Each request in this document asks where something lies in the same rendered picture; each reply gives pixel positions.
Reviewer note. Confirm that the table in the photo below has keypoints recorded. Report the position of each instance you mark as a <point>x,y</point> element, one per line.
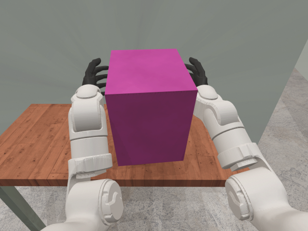
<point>35,149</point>

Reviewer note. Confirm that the carton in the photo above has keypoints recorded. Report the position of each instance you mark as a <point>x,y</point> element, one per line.
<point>150,98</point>

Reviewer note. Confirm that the right robot upper arm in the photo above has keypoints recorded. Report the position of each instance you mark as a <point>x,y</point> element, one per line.
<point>257,196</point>

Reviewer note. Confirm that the right robot hand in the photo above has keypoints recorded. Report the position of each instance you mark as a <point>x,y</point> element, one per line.
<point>198,74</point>

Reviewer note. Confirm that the robot right forearm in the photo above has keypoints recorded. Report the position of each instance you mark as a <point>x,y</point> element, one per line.
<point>234,147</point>

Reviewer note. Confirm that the robot left forearm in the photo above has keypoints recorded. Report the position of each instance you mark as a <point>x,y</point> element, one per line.
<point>88,136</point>

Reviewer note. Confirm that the left robot hand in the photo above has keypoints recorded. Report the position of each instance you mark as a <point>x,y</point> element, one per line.
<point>90,74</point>

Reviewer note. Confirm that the left robot upper arm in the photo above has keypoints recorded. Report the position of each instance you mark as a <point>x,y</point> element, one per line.
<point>91,206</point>

